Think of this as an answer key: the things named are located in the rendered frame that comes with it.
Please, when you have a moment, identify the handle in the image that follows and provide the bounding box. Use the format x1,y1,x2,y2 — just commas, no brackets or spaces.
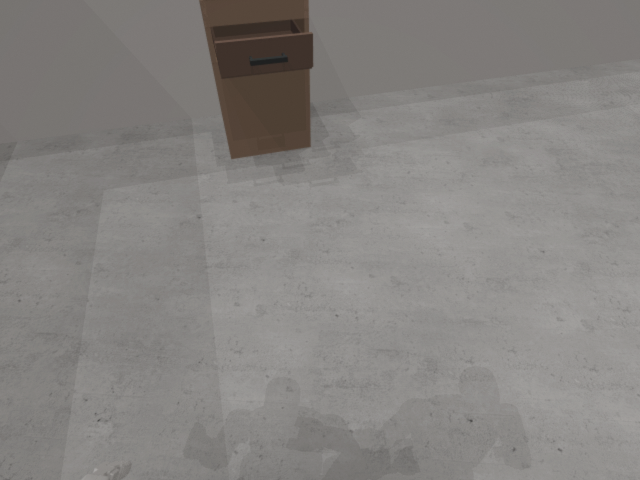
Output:
249,53,288,66

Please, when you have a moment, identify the robot left hand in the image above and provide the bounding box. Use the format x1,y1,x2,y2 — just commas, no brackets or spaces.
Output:
81,460,132,480

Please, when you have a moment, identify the drawer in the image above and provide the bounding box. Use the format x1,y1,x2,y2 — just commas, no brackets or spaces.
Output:
210,19,313,79

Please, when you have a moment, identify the cabinet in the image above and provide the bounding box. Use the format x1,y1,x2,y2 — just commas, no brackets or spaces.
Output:
199,0,311,159

